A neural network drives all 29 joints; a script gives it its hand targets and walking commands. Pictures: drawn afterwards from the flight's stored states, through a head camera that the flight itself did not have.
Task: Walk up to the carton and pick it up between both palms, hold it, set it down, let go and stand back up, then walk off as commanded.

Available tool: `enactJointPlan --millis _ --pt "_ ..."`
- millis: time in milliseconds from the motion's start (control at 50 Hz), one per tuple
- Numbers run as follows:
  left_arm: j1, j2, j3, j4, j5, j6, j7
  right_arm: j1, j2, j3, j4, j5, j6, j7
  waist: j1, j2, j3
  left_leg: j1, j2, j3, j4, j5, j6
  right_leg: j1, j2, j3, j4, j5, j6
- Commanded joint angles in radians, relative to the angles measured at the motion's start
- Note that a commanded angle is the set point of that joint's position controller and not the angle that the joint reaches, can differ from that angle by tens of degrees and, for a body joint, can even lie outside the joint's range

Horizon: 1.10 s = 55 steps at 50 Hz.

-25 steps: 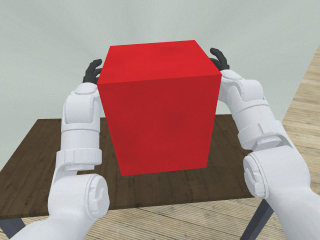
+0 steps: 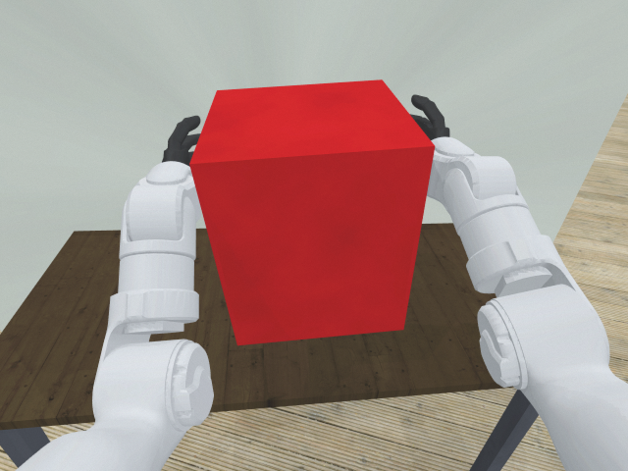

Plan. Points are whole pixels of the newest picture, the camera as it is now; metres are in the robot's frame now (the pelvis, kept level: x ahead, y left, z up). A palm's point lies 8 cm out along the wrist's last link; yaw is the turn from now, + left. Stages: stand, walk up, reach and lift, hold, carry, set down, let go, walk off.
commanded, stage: hold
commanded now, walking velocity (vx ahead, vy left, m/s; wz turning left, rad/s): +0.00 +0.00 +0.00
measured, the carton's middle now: (310, 210) +0.36 +0.00 +0.23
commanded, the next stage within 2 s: none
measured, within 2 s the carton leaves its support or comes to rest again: neither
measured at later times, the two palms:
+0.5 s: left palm (179, 176) +0.36 +0.16 +0.28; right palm (434, 153) +0.36 -0.14 +0.31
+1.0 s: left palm (178, 176) +0.36 +0.16 +0.27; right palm (432, 153) +0.37 -0.14 +0.31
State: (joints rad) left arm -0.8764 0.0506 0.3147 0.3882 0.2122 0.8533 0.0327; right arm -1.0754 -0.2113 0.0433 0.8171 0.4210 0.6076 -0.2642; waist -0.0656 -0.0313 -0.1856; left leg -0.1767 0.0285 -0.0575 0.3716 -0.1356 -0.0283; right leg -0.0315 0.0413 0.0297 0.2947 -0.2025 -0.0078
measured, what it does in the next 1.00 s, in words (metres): stands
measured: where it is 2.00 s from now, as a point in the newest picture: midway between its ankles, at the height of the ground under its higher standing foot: outside the picture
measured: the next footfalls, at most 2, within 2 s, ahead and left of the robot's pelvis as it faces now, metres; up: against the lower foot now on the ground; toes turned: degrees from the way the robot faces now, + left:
none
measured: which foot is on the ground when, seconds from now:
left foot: down 0.00-1.00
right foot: down 0.00-1.00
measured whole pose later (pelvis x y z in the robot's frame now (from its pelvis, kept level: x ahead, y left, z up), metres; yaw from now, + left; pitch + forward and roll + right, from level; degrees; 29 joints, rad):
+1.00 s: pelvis +0.00 +0.00 +0.00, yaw +0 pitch -4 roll -1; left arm -0.88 0.05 0.32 0.39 0.21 0.85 0.03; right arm -1.08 -0.21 0.04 0.82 0.42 0.61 -0.26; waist -0.06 -0.03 -0.19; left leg -0.17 0.03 -0.06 0.37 -0.14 -0.03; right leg -0.03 0.04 0.03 0.30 -0.20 -0.01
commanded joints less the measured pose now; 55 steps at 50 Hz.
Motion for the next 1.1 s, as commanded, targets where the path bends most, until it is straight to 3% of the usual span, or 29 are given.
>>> enactJointPlan --millis 0,80,280,320,400,800,860,1080 --pt "-0.832 -0.592 -0.394 -0.195 -0.186 -0.077 -0.13 -0.772 0.702 0.189 -0.365 0.169 -0.013 0.111 -0.014 0.079 -0.336 0.281 -0.052 0.037 0.005 0.239 -0.018 -0.068 0.044 -0.025 -0.047 0.258 0.084" --pt "-0.823 -0.57 -0.369 -0.178 -0.171 -0.072 -0.134 -0.737 0.691 0.174 -0.309 0.151 0.002 0.114 -0.014 0.07 -0.262 0.266 -0.05 0.042 -0.012 0.2 -0.015 -0.094 0.038 -0.027 -0.056 0.222 0.085" --pt "-0.823 -0.574 -0.37 -0.184 -0.17 -0.074 -0.131 -0.772 0.717 0.196 -0.355 0.158 -0.005 0.118 0.008 0.053 -0.304 0.265 -0.051 0.045 -0.01 0.202 -0.004 -0.08 0.044 -0.025 -0.054 0.21 0.084" --pt "-0.851 -0.572 -0.374 -0.183 -0.176 -0.073 -0.133 -0.764 0.704 0.175 -0.317 0.146 -0.002 0.12 -0.008 0.065 -0.283 0.257 -0.048 0.043 -0.017 0.172 -0.008 -0.103 0.038 -0.024 -0.054 0.186 0.081" --pt "-0.841 -0.566 -0.36 -0.146 -0.17 -0.074 -0.138 -0.773 0.702 0.156 -0.297 0.135 -0.004 0.121 -0.006 0.054 -0.258 0.245 -0.046 0.045 -0.027 0.136 -0.001 -0.117 0.036 -0.023 -0.067 0.14 0.079" --pt "-0.866 -0.588 -0.38 -0.164 -0.189 -0.085 -0.129 -0.787 0.712 0.167 -0.312 0.149 -0.011 0.12 -0.013 0.064 -0.306 0.258 -0.048 0.04 -0.011 0.18 -0.009 -0.099 0.041 -0.026 -0.056 0.187 0.079" --pt "-0.841 -0.577 -0.367 -0.15 -0.177 -0.08 -0.13 -0.79 0.713 0.176 -0.322 0.15 -0.011 0.118 0.001 0.057 -0.298 0.25 -0.052 0.043 -0.011 0.177 -0.005 -0.09 0.04 -0.025 -0.06 0.183 0.083" --pt "-0.845 -0.582 -0.379 -0.174 -0.178 -0.076 -0.133 -0.761 0.699 0.166 -0.308 0.149 -0.008 0.117 -0.017 0.068 -0.294 0.263 -0.048 0.039 -0.012 0.195 -0.013 -0.086 0.043 -0.028 -0.055 0.197 0.079"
